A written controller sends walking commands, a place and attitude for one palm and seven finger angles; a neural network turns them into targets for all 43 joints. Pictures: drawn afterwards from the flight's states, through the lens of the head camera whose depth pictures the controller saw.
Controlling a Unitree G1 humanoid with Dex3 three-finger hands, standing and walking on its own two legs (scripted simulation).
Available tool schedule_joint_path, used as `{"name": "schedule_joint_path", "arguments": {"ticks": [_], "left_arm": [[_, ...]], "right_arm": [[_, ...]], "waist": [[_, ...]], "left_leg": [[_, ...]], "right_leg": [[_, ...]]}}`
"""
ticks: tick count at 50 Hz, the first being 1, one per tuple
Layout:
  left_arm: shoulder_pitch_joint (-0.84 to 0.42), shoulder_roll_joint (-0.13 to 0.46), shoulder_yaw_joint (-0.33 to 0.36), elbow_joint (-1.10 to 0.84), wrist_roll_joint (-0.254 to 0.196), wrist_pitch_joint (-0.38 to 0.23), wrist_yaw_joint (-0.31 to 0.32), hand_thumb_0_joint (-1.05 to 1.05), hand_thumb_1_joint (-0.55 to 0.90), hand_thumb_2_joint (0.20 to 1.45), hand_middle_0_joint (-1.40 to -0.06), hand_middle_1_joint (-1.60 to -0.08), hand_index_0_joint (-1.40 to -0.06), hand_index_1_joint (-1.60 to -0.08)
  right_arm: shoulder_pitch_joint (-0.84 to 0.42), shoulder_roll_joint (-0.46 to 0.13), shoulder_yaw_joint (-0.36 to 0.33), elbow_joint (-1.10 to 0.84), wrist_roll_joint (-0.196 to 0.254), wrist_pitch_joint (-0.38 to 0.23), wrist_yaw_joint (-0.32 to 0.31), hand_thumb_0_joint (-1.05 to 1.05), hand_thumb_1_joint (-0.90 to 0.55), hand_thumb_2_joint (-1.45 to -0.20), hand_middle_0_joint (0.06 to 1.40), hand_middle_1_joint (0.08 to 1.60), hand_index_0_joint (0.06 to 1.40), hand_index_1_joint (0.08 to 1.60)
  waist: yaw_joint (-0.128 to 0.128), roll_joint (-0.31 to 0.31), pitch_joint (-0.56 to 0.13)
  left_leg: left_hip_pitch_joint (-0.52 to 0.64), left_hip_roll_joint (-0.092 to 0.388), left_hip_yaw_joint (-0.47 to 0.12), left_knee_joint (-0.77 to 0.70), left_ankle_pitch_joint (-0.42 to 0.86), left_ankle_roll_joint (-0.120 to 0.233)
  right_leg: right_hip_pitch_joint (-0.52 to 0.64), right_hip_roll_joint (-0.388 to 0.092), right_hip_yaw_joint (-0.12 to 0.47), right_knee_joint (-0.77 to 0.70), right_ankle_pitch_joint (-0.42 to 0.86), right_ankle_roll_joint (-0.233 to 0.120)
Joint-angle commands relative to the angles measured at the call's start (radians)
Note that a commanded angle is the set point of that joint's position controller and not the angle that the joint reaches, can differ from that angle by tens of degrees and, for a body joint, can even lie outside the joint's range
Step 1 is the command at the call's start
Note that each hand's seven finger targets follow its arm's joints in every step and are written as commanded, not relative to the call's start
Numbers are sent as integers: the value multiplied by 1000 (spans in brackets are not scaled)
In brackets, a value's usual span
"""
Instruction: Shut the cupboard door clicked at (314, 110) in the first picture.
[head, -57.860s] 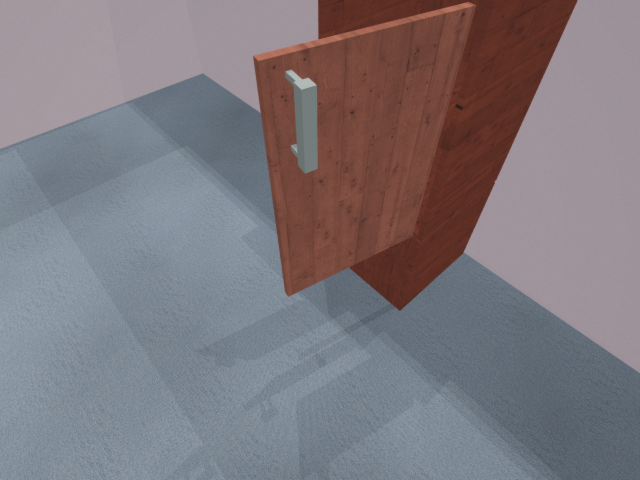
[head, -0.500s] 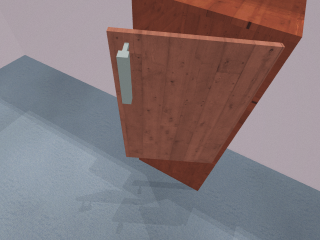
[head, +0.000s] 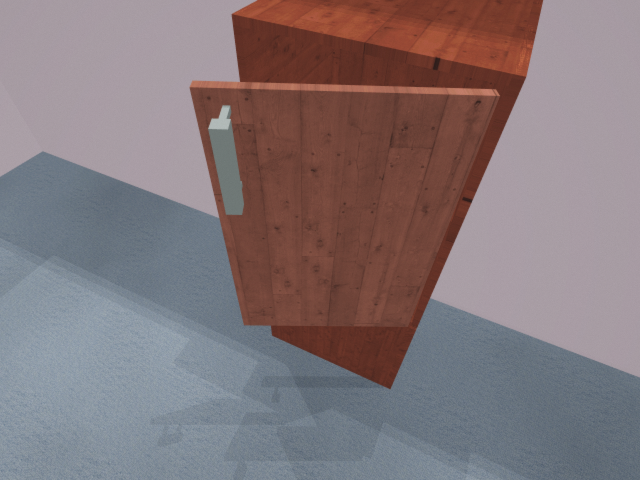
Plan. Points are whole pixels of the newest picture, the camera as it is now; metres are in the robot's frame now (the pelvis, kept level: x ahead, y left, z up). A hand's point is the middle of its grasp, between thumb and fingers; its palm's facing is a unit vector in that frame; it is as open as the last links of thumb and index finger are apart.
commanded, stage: come to a stop and stand still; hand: left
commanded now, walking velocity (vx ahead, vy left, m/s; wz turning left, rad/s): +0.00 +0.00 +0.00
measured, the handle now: (230, 161) +0.49 +0.15 +0.15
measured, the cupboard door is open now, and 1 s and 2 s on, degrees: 25 25 25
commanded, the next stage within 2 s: look again from close up in 0.10 s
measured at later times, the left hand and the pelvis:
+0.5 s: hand out of the picture +0.00 +0.21 -0.18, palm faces +0.02 -0.97 -0.23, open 7.4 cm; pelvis +0.00 +0.03 -0.01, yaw +1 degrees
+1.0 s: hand out of the picture +0.02 +0.19 -0.19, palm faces -0.01 -0.98 -0.19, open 7.4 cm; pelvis +0.01 +0.01 -0.01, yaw +0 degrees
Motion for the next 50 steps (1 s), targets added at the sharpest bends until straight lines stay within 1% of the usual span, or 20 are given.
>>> {"name": "schedule_joint_path", "arguments": {"ticks": [1,7,9,10,11,12,13,14,16,17,19,21,26,30,35,39,40,42,46,50], "left_arm": [[47,94,14,-20,-1,-16,7,0,900,900,-200,-300,-200,-300],[68,79,13,-4,1,-16,9,0,900,900,-200,-300,-200,-300],[72,67,11,0,0,-18,10,0,900,900,-200,-300,-200,-300],[126,88,-7,7,21,-60,46,0,900,900,-200,-300,-200,-300],[99,146,9,-39,6,-63,38,0,900,900,-200,-300,-200,-300],[66,139,9,-49,6,-67,28,0,900,900,-200,-300,-200,-300],[66,128,6,-49,7,-64,23,0,900,900,-200,-300,-200,-300],[73,105,1,-51,8,-60,21,0,900,900,-200,-300,-200,-300],[82,85,-4,-54,8,-50,17,0,900,900,-200,-300,-200,-300],[84,82,-4,-59,11,-48,17,0,900,900,-200,-300,-200,-300],[86,78,-4,-68,11,-42,15,0,900,900,-200,-300,-200,-300],[92,76,-6,-74,12,-39,14,0,900,900,-200,-300,-200,-300],[94,98,0,-85,13,-41,14,0,900,900,-200,-300,-200,-300],[86,125,5,-90,12,-39,11,0,900,900,-200,-300,-200,-300],[73,146,8,-88,11,-38,9,0,900,900,-200,-300,-200,-300],[57,162,8,-86,11,-38,7,0,900,900,-200,-300,-200,-300],[63,132,2,-75,11,-32,7,0,900,900,-200,-300,-200,-300],[82,114,-1,-66,13,-27,5,0,900,900,-200,-300,-200,-300],[77,117,12,-87,24,-5,-10,0,900,900,-200,-300,-200,-300],[87,108,24,-112,29,5,-23,0,900,900,-200,-300,-200,-300]], "right_arm": [[39,-81,-8,-26,-6,-18,-5,0,-900,-900,200,300,200,300],[68,-71,-9,-17,-4,-21,-9,0,-900,-900,200,300,200,300],[79,-68,-8,-16,-5,-24,-11,0,-900,-900,200,300,200,300],[-28,-94,4,-81,-3,-55,6,0,-900,-900,200,300,200,300],[39,-44,2,-108,-6,-44,10,0,-900,-900,200,300,200,300],[26,-49,6,-102,-16,-44,13,0,-900,-900,200,300,200,300],[60,-61,2,-109,-15,-47,11,0,-900,-900,200,300,200,300],[65,-72,0,-115,-15,-47,10,0,-900,-900,200,300,200,300],[65,-82,-3,-130,-13,-46,7,0,-900,-900,200,300,200,300],[64,-86,-4,-133,-15,-48,7,0,-900,-900,200,300,200,300],[55,-97,-7,-144,-14,-46,8,0,-900,-900,200,300,200,300],[41,-104,-11,-149,-13,-45,9,0,-900,-900,200,300,200,300],[28,-126,-12,-143,-11,-56,8,0,-900,-900,200,300,200,300],[1,-146,-13,-140,-10,-63,6,0,-900,-900,200,300,200,300],[-21,-154,-14,-136,-8,-65,4,0,-900,-900,200,300,200,300],[-45,-162,-15,-129,-7,-63,3,0,-900,-900,200,300,200,300],[-34,-133,-8,-120,-9,-60,3,0,-900,-900,200,300,200,300],[-29,-123,-8,-112,-11,-55,1,0,-900,-900,200,300,200,300],[-26,-177,-31,-122,-19,-39,-6,0,-900,-900,200,300,200,300],[-11,-204,-53,-140,-23,-32,-18,0,-900,-900,200,300,200,300]], "waist": [[8,26,54],[12,6,68],[8,9,50],[42,110,53],[-11,110,-37],[3,155,12],[-7,111,-14],[-5,84,-11],[0,27,5],[3,35,16],[7,-12,37],[12,-29,64],[18,-42,38],[24,7,16],[22,14,-23],[21,22,-23],[17,27,-23],[18,12,-17],[12,80,46],[8,136,25]], "left_leg": [[-1,70,-92,-81,-26,3],[-12,74,-96,-84,-34,6],[-6,78,-100,-83,-13,7],[-73,89,-59,132,148,-12],[-40,52,-84,97,-47,-5],[-46,45,-91,72,-35,-4],[-56,59,-105,61,-41,6],[-73,67,-114,57,-45,15],[-101,73,-132,32,-81,28],[-113,75,-141,22,-92,33],[-135,79,-154,-4,-142,38],[-142,81,-159,-25,-178,42],[-104,87,-157,-34,-78,53],[-78,87,-144,-32,-16,56],[-34,85,-125,-11,64,54],[-18,85,-114,-3,89,50],[-18,90,-117,-11,65,46],[-15,106,-125,-16,22,52],[-46,175,-204,-82,-154,83],[-17,260,-272,-76,-92,142]], "right_leg": [[-104,-116,120,-132,-22,-19],[-107,-109,105,-127,-20,-16],[-98,-110,103,-114,9,-16],[-111,-167,102,-47,362,-13],[-103,-186,137,-33,160,-41],[-151,-170,118,-29,79,-47],[-154,-134,100,-10,-46,-42],[-159,-114,87,3,-77,-38],[-166,-97,76,25,-101,-36],[-169,-93,67,35,-102,-35],[-187,-86,67,49,-125,-29],[-210,-86,71,47,-133,-26],[-181,-90,69,57,-39,-19],[-158,-96,68,56,8,-16],[-133,-106,70,46,62,-11],[-130,-112,78,33,90,-12],[-129,-105,67,33,65,-6],[-132,-94,47,42,38,-1],[-221,-55,-10,120,-89,-1],[-286,-37,-45,215,-147,0]]}}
